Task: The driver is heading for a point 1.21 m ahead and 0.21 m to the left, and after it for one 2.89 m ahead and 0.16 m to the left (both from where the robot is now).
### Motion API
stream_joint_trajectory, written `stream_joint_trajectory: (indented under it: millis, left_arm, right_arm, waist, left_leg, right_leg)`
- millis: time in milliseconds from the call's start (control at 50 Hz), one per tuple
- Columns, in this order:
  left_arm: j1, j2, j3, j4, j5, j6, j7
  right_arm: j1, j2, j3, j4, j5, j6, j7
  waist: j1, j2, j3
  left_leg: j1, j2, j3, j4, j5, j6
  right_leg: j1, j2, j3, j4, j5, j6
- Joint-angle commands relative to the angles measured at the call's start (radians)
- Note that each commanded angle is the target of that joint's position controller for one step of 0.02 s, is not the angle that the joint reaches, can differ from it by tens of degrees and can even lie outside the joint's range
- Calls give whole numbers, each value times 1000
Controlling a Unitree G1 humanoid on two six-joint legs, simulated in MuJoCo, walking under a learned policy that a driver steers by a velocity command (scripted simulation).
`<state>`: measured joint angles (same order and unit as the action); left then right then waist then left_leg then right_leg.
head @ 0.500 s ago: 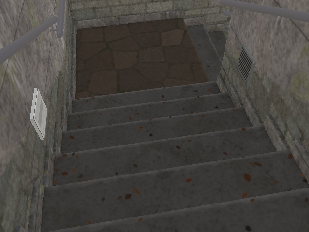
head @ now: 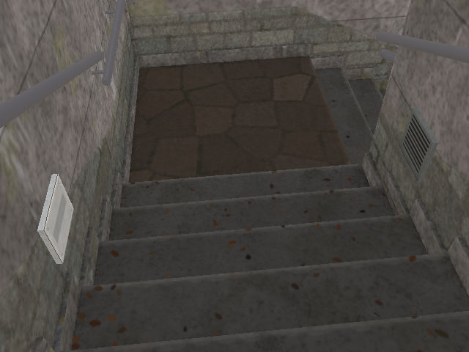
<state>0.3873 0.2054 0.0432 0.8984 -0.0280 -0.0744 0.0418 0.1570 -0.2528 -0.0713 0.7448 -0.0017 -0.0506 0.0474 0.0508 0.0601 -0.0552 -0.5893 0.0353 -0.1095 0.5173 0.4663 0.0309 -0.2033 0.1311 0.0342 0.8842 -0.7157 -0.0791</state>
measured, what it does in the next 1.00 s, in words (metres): goes down, turning left: left foot 0.15 m lower, then right foot 0.15 m lower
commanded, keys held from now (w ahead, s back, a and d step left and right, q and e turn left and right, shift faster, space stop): w+q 0.40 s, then w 0.60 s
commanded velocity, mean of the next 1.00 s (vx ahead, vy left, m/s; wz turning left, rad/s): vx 0.50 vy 0.00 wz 0.29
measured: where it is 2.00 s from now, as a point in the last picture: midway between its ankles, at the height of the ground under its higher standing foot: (201, 268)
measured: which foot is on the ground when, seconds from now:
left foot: up 0.00-0.08, down 0.10-0.62, up 0.64-1.00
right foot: down 0.00-0.12, up 0.14-0.58, down 0.60-1.00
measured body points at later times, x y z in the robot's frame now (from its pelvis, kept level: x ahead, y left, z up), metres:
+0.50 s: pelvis +0.30 +0.05 -0.13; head +0.31 +0.07 +0.32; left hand +0.45 +0.34 -0.20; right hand +0.37 -0.21 -0.26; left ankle +0.16 +0.12 -0.82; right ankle +0.53 -0.05 -0.83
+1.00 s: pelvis +0.59 +0.09 -0.25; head +0.60 +0.09 +0.20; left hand +0.44 +0.30 -0.39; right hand +0.85 -0.07 -0.34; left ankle +0.70 +0.33 -0.92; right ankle +0.52 -0.02 -0.97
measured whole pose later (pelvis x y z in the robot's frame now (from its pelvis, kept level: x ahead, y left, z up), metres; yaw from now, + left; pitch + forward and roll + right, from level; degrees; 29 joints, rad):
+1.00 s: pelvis +0.59 +0.09 -0.25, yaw +19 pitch +2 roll -2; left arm 0.55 0.20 0.03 0.94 -0.01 -0.07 0.03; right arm 0.13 -0.25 -0.05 0.71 -0.01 -0.06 0.02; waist 0.08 0.04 -0.05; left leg -0.75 0.09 -0.14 0.80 0.24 0.05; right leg -0.12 0.15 0.09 0.54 -0.44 -0.09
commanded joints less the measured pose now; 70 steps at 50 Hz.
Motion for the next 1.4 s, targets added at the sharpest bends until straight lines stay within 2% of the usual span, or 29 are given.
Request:
stream_joint_trajectory:
  millis: [20,100,140,180,200,240,320,340,380,440,520,580,620,640,680,700,740,780,820,860,920,1040,1160,1220,1240,1280,1320,1360,1400]
  left_arm:
    - [127,108,18,5,7,14,16]
    - [47,133,17,8,23,4,-23]
    - [261,74,-7,-5,20,-50,-50]
    - [-5,113,-2,-139,-41,-57,-19]
    - [-139,124,3,-156,-26,-27,12]
    - [-108,196,30,-148,0,-16,39]
    - [-190,44,7,-210,79,-31,16]
    - [-104,76,19,-179,60,-37,-6]
    - [-232,119,29,-218,56,-45,-46]
    - [-389,38,2,-299,75,-51,-79]
    - [-442,37,10,-372,46,-43,-81]
    - [-234,76,42,-315,36,-40,-74]
    - [164,123,66,-173,30,-16,-66]
    - [295,146,57,-122,33,-13,-73]
    - [276,279,93,-90,-7,22,-76]
    - [193,152,58,-98,11,42,-63]
    - [-60,105,15,-133,54,2,-70]
    - [-98,42,-10,-108,49,-21,-70]
    - [-57,97,4,-87,36,-22,-43]
    - [29,95,2,-40,29,-4,-26]
    - [132,121,14,-3,9,-13,-17]
    - [238,73,-2,20,18,14,13]
    - [227,93,2,27,-5,40,5]
    - [214,117,25,65,1,30,-21]
    - [330,-6,-4,100,-23,8,-33]
    - [293,108,-5,-1,-51,-25,-31]
    - [102,148,10,-50,-13,25,1]
    - [99,107,12,-56,9,63,22]
    - [125,73,35,-43,3,73,17]
  right_arm:
    - [-159,-3,16,-119,17,-14,16]
    - [284,-93,-34,42,16,-10,7]
    - [497,-177,-31,129,16,20,15]
    - [427,-215,-56,107,57,56,-9]
    - [335,-139,-26,81,25,55,-26]
    - [112,-107,-5,3,-20,-11,-39]
    - [162,-123,-20,19,24,-2,-94]
    - [173,-142,-27,17,3,7,-95]
    - [326,-60,-18,62,43,-2,-111]
    - [355,-39,-4,82,49,18,-120]
    - [387,-30,6,111,47,44,-139]
    - [343,-42,9,107,36,60,-141]
    - [338,-4,24,111,19,38,-94]
    - [523,30,30,143,51,13,-68]
    - [454,-69,34,50,88,-28,-69]
    - [269,-104,23,33,58,-14,-91]
    - [147,-88,24,-17,22,23,-117]
    - [193,-60,12,1,-3,10,-107]
    - [75,-40,10,-60,-46,-19,-91]
    - [77,29,27,-70,-30,-8,-68]
    - [45,-63,-2,-72,4,6,-50]
    - [-217,-19,20,-131,-22,-50,24]
    - [-225,-20,28,-145,5,-65,-1]
    - [197,-135,-22,-38,6,-40,-39]
    - [406,-183,-24,30,-32,-28,-28]
    - [468,-233,-49,85,11,12,8]
    - [318,-122,-1,76,-13,14,-16]
    - [199,-120,8,97,-52,-31,-17]
    - [102,-62,18,118,-19,-73,-21]
  waist:
    - [78,-118,165]
    - [-151,-92,-9]
    - [-113,214,-299]
    - [-162,169,-179]
    - [-144,-45,-18]
    - [7,-191,108]
    - [-13,19,5]
    - [12,31,-75]
    - [-60,-33,-23]
    - [-114,-57,59]
    - [-164,22,97]
    - [-69,60,71]
    - [80,-121,-46]
    - [47,-350,-195]
    - [47,-472,-252]
    - [54,-109,-68]
    - [-68,-24,132]
    - [-131,-108,140]
    - [-88,-131,122]
    - [-72,-178,26]
    - [-40,-117,48]
    - [74,-67,135]
    - [110,-86,212]
    - [-98,-116,12]
    - [-153,108,-176]
    - [-180,218,-437]
    - [-136,-102,-166]
    - [-41,-157,-7]
    - [34,-55,87]
  left_leg:
    - [-71,-19,12,-91,-132,8]
    - [534,-49,106,-102,-218,118]
    - [1145,228,-316,247,234,379]
    - [1043,304,-629,-114,-596,443]
    - [787,280,-620,-204,-763,372]
    - [335,219,-536,-165,-642,302]
    - [135,6,-222,-92,-105,241]
    - [147,18,-224,-32,-24,236]
    - [411,10,-335,72,-323,232]
    - [153,-84,-266,85,-734,182]
    - [288,-110,-306,290,-757,170]
    - [322,-108,-336,524,-626,161]
    - [-22,-177,-194,1003,-947,84]
    - [-347,-277,-191,1443,-1417,25]
    - [-645,-159,-113,1621,-1254,-22]
    - [-677,-112,-11,1523,-1092,-19]
    - [-431,-6,-36,1293,-886,-2]
    - [-297,49,-32,1005,-678,23]
    - [-113,58,39,532,-422,-11]
    - [-58,55,26,451,-339,-35]
    - [-282,80,-69,359,-200,1]
    - [-75,8,36,41,66,12]
    - [0,15,26,-307,-93,0]
    - [633,93,1,-119,57,55]
    - [1093,263,-79,198,455,164]
    - [1229,456,-441,68,-278,354]
    - [808,385,-403,-170,-716,309]
    - [395,399,-392,-179,-487,302]
    - [188,204,-81,-176,-375,141]
  right_leg:
    - [-7,-247,196,-19,674,-116]
    - [-171,-214,103,467,1057,-67]
    - [-718,-76,50,1236,-180,101]
    - [-989,-118,55,1017,15,131]
    - [-966,-134,26,969,94,126]
    - [-740,-236,152,557,430,97]
    - [-340,-180,37,46,794,136]
    - [-257,-151,37,134,947,121]
    - [-597,-169,146,-32,1034,83]
    - [-315,-108,63,-378,1251,67]
    - [-283,-124,110,-553,1198,90]
    - [-98,-182,148,-615,1081,49]
    - [452,-278,146,-406,1294,31]
    - [806,-423,316,-149,1402,-109]
    - [794,-579,653,-367,729,-295]
    - [561,-514,650,-555,367,-247]
    - [1,-476,606,-613,441,-227]
    - [-187,-299,368,-568,608,-121]
    - [-256,-205,224,-616,886,-92]
    - [-134,-232,228,-562,1059,-112]
    - [119,-264,280,-457,884,-120]
    - [-41,-201,234,-301,586,-64]
    - [134,-170,296,-33,666,-93]
    - [-154,-106,274,423,618,-47]
    - [-503,24,207,871,-127,38]
    - [-793,-87,202,1096,-102,106]
    - [-778,-138,34,1007,133,129]
    - [-611,-182,105,929,263,99]
    - [-476,-200,183,454,546,55]
Next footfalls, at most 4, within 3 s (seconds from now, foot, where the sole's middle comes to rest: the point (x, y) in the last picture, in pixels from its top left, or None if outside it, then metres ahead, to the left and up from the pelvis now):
0.10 left None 0.20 0.12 -0.86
0.60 right None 0.55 -0.01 -1.01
1.22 left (174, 314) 0.83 0.34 -1.16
1.82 right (228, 257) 1.19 0.15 -1.31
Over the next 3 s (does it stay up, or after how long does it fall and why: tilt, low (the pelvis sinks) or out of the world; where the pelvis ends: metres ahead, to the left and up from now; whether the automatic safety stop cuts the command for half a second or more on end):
stays up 1.75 0.13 -0.83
